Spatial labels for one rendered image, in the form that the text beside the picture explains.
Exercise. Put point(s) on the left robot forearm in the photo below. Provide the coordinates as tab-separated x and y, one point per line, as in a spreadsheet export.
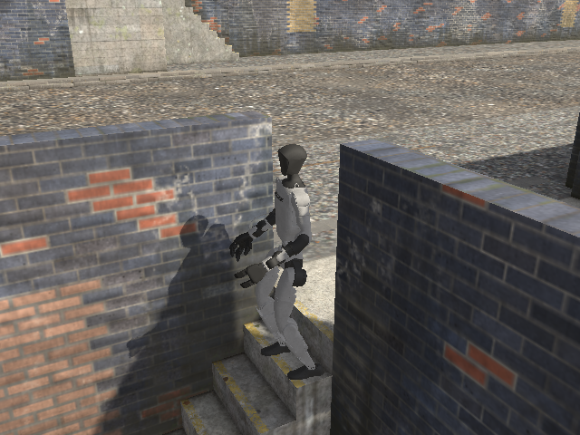
292	248

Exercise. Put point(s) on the right robot forearm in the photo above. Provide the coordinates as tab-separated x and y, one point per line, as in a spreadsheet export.
263	225

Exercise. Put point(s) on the robot right hand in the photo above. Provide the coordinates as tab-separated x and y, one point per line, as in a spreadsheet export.
244	242

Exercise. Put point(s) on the right robot thigh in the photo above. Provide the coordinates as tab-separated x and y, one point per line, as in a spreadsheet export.
264	287

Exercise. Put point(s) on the robot left hand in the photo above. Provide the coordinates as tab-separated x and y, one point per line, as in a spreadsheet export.
256	272

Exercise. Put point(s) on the robot thigh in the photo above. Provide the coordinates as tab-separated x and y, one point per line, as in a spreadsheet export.
285	294
264	287

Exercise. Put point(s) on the left robot thigh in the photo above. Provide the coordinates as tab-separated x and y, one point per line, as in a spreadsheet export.
285	294

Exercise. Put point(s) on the robot left upper arm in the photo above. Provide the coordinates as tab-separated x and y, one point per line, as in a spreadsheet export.
301	203

